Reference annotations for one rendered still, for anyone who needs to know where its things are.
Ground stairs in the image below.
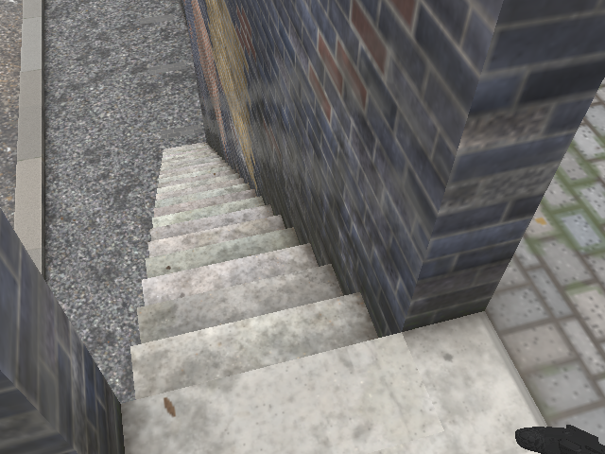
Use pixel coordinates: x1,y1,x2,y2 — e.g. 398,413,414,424
130,142,378,400

